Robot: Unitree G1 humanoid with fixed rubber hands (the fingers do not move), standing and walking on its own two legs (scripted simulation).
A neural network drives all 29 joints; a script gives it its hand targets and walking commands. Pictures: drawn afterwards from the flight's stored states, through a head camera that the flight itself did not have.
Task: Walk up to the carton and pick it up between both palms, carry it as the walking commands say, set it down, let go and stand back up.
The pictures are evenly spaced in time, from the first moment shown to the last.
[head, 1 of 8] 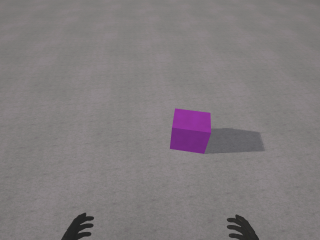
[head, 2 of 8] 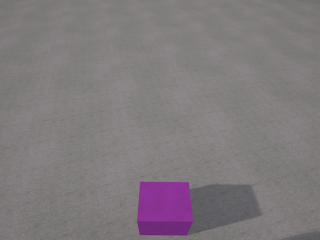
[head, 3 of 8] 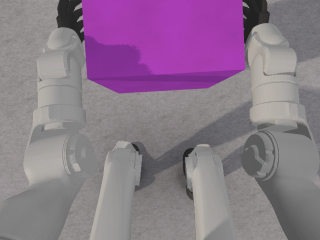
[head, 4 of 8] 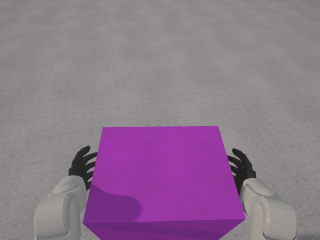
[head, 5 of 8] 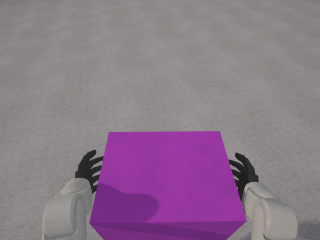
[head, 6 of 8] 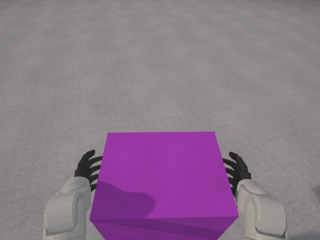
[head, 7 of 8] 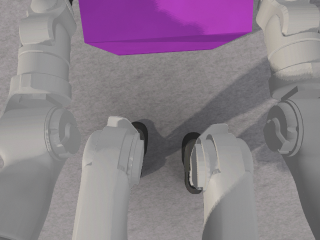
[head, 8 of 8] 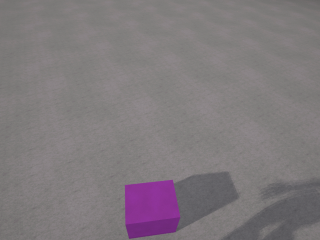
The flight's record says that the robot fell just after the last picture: no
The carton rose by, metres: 0.66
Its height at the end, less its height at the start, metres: +0.00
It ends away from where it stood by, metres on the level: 1.20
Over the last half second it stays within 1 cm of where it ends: yes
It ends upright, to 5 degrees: yes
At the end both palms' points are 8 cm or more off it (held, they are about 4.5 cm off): yes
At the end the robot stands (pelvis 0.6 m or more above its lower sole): yes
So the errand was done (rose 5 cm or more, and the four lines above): yes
